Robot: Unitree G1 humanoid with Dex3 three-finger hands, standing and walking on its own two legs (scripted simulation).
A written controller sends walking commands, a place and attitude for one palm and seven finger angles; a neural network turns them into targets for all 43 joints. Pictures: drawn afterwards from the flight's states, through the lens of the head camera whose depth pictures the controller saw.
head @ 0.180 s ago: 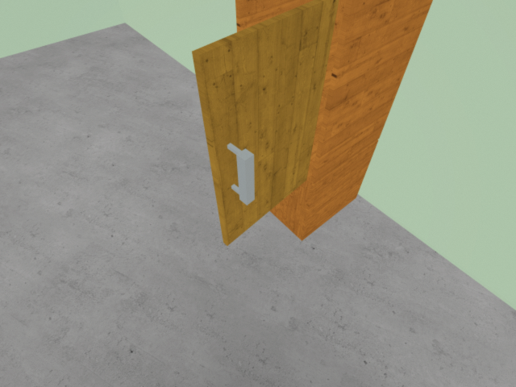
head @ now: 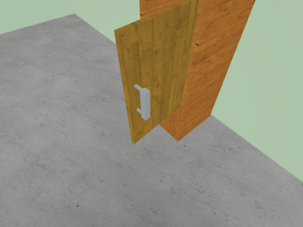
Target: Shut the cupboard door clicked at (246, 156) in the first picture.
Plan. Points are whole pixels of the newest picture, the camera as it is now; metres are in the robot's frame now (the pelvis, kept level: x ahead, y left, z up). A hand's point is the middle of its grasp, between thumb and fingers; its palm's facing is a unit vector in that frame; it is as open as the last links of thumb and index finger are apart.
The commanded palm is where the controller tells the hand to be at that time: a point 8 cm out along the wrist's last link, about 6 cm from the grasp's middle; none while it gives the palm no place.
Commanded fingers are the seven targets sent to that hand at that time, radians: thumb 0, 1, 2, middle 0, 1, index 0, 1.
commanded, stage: stand and wait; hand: left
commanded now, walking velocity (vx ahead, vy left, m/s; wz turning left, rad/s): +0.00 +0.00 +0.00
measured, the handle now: (141, 102) +0.56 +0.07 -0.05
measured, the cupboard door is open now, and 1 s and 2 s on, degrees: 95 95 95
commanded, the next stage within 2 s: look at it before walking up in 0.10 s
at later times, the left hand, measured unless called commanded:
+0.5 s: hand out of the picture +0.05 +0.23 -0.17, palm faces -0.01 -0.95 -0.30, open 7.4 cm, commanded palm none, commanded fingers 0.00 0.90 0.90 -0.20 -0.30 -0.20 -0.30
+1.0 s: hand out of the picture +0.03 +0.22 -0.18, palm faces -0.05 -0.96 -0.27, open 7.4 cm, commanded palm none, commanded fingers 0.00 0.90 0.90 -0.20 -0.30 -0.20 -0.30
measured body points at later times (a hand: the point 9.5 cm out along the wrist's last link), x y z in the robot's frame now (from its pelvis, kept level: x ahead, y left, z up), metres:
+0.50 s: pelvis +0.00 +0.00 +0.00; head +0.02 +0.00 +0.45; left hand +0.05 +0.28 -0.14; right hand +0.05 -0.27 -0.15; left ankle +0.00 +0.14 -0.75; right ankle -0.05 -0.09 -0.75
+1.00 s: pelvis -0.01 +0.01 -0.01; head +0.02 +0.00 +0.44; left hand +0.04 +0.27 -0.16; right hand +0.03 -0.26 -0.16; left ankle +0.00 +0.14 -0.75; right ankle -0.05 -0.09 -0.75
